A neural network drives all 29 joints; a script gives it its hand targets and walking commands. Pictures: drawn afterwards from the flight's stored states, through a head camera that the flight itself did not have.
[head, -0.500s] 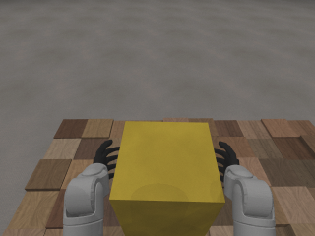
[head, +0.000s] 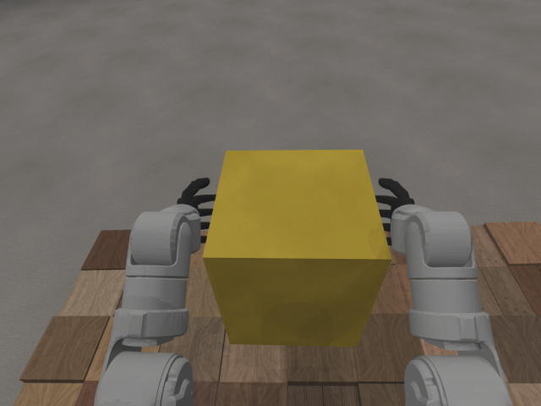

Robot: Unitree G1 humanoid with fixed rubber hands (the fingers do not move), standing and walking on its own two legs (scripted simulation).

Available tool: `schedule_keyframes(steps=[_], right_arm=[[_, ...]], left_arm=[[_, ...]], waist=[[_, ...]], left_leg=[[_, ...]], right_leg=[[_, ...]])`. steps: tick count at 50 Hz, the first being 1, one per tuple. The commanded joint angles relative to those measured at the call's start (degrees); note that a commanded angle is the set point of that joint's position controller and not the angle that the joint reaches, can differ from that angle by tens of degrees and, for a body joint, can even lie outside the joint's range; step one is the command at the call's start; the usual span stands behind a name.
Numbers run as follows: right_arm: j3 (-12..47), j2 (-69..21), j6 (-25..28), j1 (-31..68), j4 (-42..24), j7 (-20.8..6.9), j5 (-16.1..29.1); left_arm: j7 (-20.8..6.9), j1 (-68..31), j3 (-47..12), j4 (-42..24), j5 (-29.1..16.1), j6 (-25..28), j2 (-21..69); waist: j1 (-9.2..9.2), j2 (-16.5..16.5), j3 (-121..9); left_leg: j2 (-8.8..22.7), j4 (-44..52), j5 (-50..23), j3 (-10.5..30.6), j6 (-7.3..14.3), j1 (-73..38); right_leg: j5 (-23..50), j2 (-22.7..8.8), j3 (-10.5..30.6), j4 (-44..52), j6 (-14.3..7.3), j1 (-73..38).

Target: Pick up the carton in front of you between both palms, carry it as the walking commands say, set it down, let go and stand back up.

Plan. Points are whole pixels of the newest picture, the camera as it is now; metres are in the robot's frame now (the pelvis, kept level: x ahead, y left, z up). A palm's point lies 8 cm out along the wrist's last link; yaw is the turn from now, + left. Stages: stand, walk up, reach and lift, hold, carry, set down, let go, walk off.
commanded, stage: carry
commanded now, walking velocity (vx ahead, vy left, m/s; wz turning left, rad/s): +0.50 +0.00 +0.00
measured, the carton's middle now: (293, 251) +0.35 +0.00 +0.06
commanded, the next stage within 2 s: none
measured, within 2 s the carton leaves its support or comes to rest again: neither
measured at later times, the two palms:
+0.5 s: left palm (245, 97) +0.72 +0.10 +0.14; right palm (383, 102) +0.69 -0.19 +0.13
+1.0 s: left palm (245, 27) +1.01 +0.13 +0.20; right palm (353, 20) +1.05 -0.17 +0.20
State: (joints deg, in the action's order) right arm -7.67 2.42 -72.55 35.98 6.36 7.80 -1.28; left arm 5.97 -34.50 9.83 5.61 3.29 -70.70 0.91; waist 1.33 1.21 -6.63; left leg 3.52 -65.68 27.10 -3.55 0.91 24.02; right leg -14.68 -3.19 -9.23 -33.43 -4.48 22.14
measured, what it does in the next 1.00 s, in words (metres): walks ahead: left foot, then right foot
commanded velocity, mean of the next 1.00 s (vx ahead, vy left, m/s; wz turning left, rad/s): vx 0.50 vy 0.00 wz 0.00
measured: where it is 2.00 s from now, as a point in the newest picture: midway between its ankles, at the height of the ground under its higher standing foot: (294, 204)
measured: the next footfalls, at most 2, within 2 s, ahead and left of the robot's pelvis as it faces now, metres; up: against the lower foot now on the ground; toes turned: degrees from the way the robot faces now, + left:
left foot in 0.32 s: +0.39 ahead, +0.07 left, +0.02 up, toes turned +6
right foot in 0.68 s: +0.65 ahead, -0.15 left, +0.04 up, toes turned -3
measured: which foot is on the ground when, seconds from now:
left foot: up 0.00-0.30, down 0.32-0.72, up 0.74-1.00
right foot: down 0.00-0.36, up 0.38-0.66, down 0.68-1.00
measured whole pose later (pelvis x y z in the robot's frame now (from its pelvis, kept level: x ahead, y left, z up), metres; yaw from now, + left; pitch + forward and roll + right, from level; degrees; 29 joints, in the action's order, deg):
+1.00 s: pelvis +0.68 -0.06 +0.05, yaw +1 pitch +6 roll +1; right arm -12.7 -3.9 -75.5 36.9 -10.8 7.3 -6.4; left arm 6.4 -35.3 14.0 -11.0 3.3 -73.9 3.4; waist 5.4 1.2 -1.6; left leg 1.4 -44.3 7.5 -1.8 1.1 38.2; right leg -12.5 -0.3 -4.6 -24.7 -3.6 11.6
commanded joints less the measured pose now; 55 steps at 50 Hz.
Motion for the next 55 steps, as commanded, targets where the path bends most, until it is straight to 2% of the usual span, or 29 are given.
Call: schedule_keyframes(steps=[1, 4, 9, 13, 15, 16, 17, 18, 19, 20, 21, 22, 23, 27, 29, 31, 33, 34, 35, 36, 37, 38, 39, 42, 44, 47, 51, 53, 55], right_arm=[[32.7, -60.6, 2.4, 49.3, -7.8, -10.5, 25.2], [31.2, -63.1, 2.2, 53.4, -8.8, -9.2, 25.8], [27.8, -61.8, 0.4, 53.0, -7.7, -8.3, 22.7], [26.4, -60.6, -1.1, 48.3, -6.3, -8.8, 18.6], [27.0, -60.6, -1.4, 47.0, -6.7, -9.3, 17.7], [27.6, -61.0, -1.3, 46.9, -7.6, -9.7, 17.8], [28.4, -60.8, -0.9, 47.7, -9.2, -10.1, 17.9], [29.2, -60.0, -0.3, 47.4, -10.0, -10.4, 18.0], [30.6, -62.2, 0.0, 44.9, -9.3, -10.7, 19.9], [31.8, -63.0, 0.1, 45.9, -13.3, -11.0, 21.5], [33.5, -64.1, 0.3, 49.5, -18.0, -11.3, 23.4], [35.3, -65.0, 0.5, 53.5, -22.4, -11.3, 25.5], [36.3, -65.3, 0.6, 55.8, -25.5, -11.4, 26.7], [37.4, -62.5, -0.1, 53.6, -27.5, -12.2, 28.1], [37.2, -61.6, -0.9, 50.4, -25.4, -13.0, 27.2], [36.7, -61.1, -1.5, 46.2, -22.5, -14.0, 26.2], [36.3, -61.4, -1.9, 41.3, -19.7, -14.7, 24.1], [36.3, -60.9, -2.0, 39.5, -18.6, -15.0, 23.0], [35.8, -61.6, -2.6, 39.9, -17.6, -15.3, 22.8], [35.1, -61.0, -3.3, 38.7, -16.5, -15.6, 22.3], [35.5, -61.8, -3.5, 38.9, -16.6, -15.8, 22.4], [35.4, -62.7, -3.3, 39.0, -16.7, -15.8, 22.2], [35.1, -63.2, -3.0, 38.6, -17.3, -15.6, 21.7], [35.5, -63.2, -1.9, 36.3, -18.8, -14.0, 19.7], [35.5, -61.7, -1.3, 35.0, -19.3, -12.6, 18.0], [34.7, -57.8, -1.1, 36.7, -19.1, -11.0, 16.0], [32.4, -52.7, -2.0, 40.8, -14.6, -10.4, 16.2], [30.6, -51.5, -2.7, 43.1, -11.0, -10.9, 17.0], [27.8, -51.1, -3.0, 43.1, -5.2, -11.6, 17.5]], left_arm=[[-12.1, -48.8, -30.9, -9.1, -26.5, 1.1, 52.2], [-11.1, -55.0, -30.6, -11.7, -28.7, 0.8, 55.2], [-10.3, -56.2, -29.6, -12.4, -28.1, -1.8, 55.8], [-11.0, -54.1, -29.8, -12.4, -26.2, -3.5, 56.5], [-11.6, -52.1, -30.0, -12.3, -25.1, -3.7, 56.7], [-11.8, -52.5, -30.6, -12.6, -24.7, -3.6, 57.2], [-12.1, -53.0, -31.5, -13.0, -24.5, -3.5, 57.8], [-12.3, -55.4, -32.0, -15.0, -24.8, -3.5, 59.0], [-12.2, -53.8, -32.1, -15.9, -24.0, -4.0, 56.9], [-11.7, -53.3, -31.8, -15.8, -22.9, -3.7, 56.8], [-11.3, -52.4, -30.9, -17.4, -21.5, -3.4, 55.8], [-10.7, -52.0, -30.2, -18.4, -20.3, -3.1, 54.5], [-10.2, -50.1, -29.7, -18.7, -19.1, -3.0, 53.3], [-8.9, -44.2, -29.8, -19.0, -14.9, -2.9, 49.9], [-8.6, -41.7, -30.0, -18.4, -13.9, -3.1, 49.2], [-8.8, -39.5, -30.9, -17.9, -13.7, -3.6, 49.7], [-9.9, -36.3, -32.0, -16.5, -14.3, -4.0, 51.1], [-10.7, -35.5, -32.8, -16.1, -15.0, -4.2, 52.2], [-11.3, -34.1, -32.6, -14.4, -14.9, -4.3, 51.5], [-11.6, -32.3, -32.6, -12.5, -15.1, -4.2, 51.9], [-12.0, -31.5, -33.1, -13.8, -16.3, -4.2, 54.0], [-12.3, -33.8, -34.4, -16.7, -18.2, -4.3, 56.1], [-12.7, -36.6, -35.8, -19.6, -19.9, -4.3, 58.2], [-13.9, -40.4, -39.1, -24.5, -24.6, -4.0, 60.3], [-14.6, -40.8, -40.3, -24.8, -26.7, -3.9, 59.2], [-15.3, -42.9, -40.9, -22.7, -28.9, -3.7, 56.5], [-14.8, -46.6, -39.2, -15.1, -29.7, -3.6, 52.6], [-14.1, -48.2, -37.1, -10.4, -29.3, -3.7, 52.5], [-13.4, -49.7, -34.8, -5.1, -28.3, -4.0, 53.0]], waist=[[1.4, -8.9, -15.5], [1.17, -9.2, -19.4], [2.92, -5.4, -19.8], [2.65, -7.8, -17.8], [-0.73, -11.8, -21.7], [-4.73, -11.2, -25.8], [-7.79, -6.4, -27.3], [-8.76, 8.0, -32.4], [-10.21, 18.3, -36.1], [-10.23, 11.2, -34.3], [-8.98, 3.5, -30.9], [-7.76, -1.2, -28.0], [-7.33, -2.3, -27.3], [-6.93, 4.2, -24.7], [-5.88, 5.9, -22.6], [-4.89, 8.9, -22.1], [-1.86, 5.4, -23.9], [0.07, 2.3, -23.6], [1.54, -11.8, -27.3], [3.13, -20.0, -29.8], [3.2, -14.9, -28.7], [2.79, -7.2, -25.4], [3.02, -4.7, -23.7], [2.86, -8.3, -22.5], [2.93, -10.2, -22.1], [3.15, -9.8, -19.1], [2.92, -10.4, -16.3], [1.96, -9.9, -15.1], [-1.67, -3.6, -19.1]], left_leg=[[2.1, -7.1, -8.2, 2.8, 1.4, 23.7], [1.5, -7.8, -12.1, 1.5, 1.3, 24.6], [0.4, 1.3, -9.3, -1.1, 1.7, 32.2], [-5.6, 24.4, -18.4, -8.9, 2.4, 19.3], [-10.6, 31.4, -22.8, -12.8, 4.3, 1.9], [-8.9, 38.4, -32.1, -11.6, 5.3, -12.7], [-6.9, 41.3, -40.1, -9.5, 5.6, -26.6], [8.7, 35.5, -52.4, 14.9, 16.1, -53.6], [15.0, 35.8, -59.1, 27.7, 20.7, -59.0], [13.4, 34.8, -53.4, 25.3, 18.4, -56.7], [13.4, 36.1, -44.6, 23.8, 15.4, -51.2], [13.2, 37.2, -39.8, 22.4, 13.1, -46.5], [12.7, 38.5, -37.9, 21.5, 12.3, -41.6], [12.0, 39.7, -34.1, 16.4, 13.7, -36.1], [7.9, 42.2, -35.4, 7.9, 9.5, -25.2], [7.3, 40.6, -40.7, 4.0, 7.1, -21.2], [4.5, 30.9, -43.5, -1.0, 3.3, -15.2], [2.2, 23.7, -36.9, -2.2, 2.1, -8.7], [-4.2, 8.7, -7.7, -1.2, -1.1, 7.9], [-7.1, -4.3, 3.7, 1.8, -0.9, 16.5], [-4.5, -6.8, 2.2, 5.2, 0.7, 19.1], [-3.1, -3.4, -0.8, 5.5, 1.2, 21.0], [-2.6, -1.0, -2.7, 4.7, 1.1, 21.7], [-2.1, 5.1, -7.4, 3.6, -0.1, 19.2], [-2.4, 7.8, -9.8, 2.8, -0.4, 21.2], [-2.5, 17.4, -16.3, 1.1, -0.4, 19.9], [-3.8, 33.0, -31.5, -1.2, 1.9, 7.1], [-4.7, 37.1, -32.9, -3.2, 3.8, -0.5], [-4.9, 40.8, -34.2, -4.4, 3.8, -16.5]], right_leg=[[5.0, -15.5, 24.9, 14.5, -4.2, -28.0], [17.6, -13.0, 17.8, 11.7, -4.9, -30.8], [29.5, -11.3, 15.4, 9.1, -7.8, -38.9], [52.3, -7.1, 7.2, 6.8, -3.8, -36.8], [71.1, -6.1, 2.5, -2.8, -0.9, -31.9], [66.1, -5.6, -0.7, -13.0, 1.1, -26.5], [55.6, -2.9, -0.1, -21.7, 3.0, -16.2], [16.8, 2.1, 6.3, -42.3, 7.3, 13.8], [-14.0, 8.6, 9.1, -57.1, 6.9, 24.8], [-13.9, 6.1, 15.0, -58.6, 4.2, 28.5], [-13.2, 3.7, 14.6, -53.0, 2.3, 29.5], [-11.5, 2.2, 14.1, -46.8, 1.5, 29.0], [-9.8, 1.5, 13.2, -42.1, 1.3, 26.2], [-10.0, 0.2, 10.8, -27.6, 2.7, 26.5], [-0.6, 1.6, 7.1, -8.0, 3.6, 12.0], [10.5, 5.0, 1.5, 0.5, 3.7, 1.0], [20.7, 5.3, 0.3, 9.1, 2.4, -16.6], [22.3, 2.3, 2.6, 11.2, 1.8, -24.9], [41.4, -14.2, 25.9, 9.0, -5.5, -41.1], [42.1, -19.4, 36.1, 8.5, -12.9, -46.6], [33.4, -17.7, 36.2, 8.8, -12.6, -43.5], [31.2, -15.1, 31.7, 8.9, -9.7, -40.8], [33.5, -14.0, 28.9, 8.2, -7.7, -39.4], [34.0, -10.7, 23.2, 10.1, -4.4, -36.2], [34.7, -10.5, 21.0, 10.1, -5.0, -36.7], [32.8, -9.2, 17.7, 10.8, -6.2, -31.8], [31.3, -6.5, 11.6, 10.2, -3.8, -23.8], [31.3, -6.9, 10.4, 7.2, -2.8, -20.3], [28.5, -2.6, 5.1, -7.8, 0.7, -16.2]])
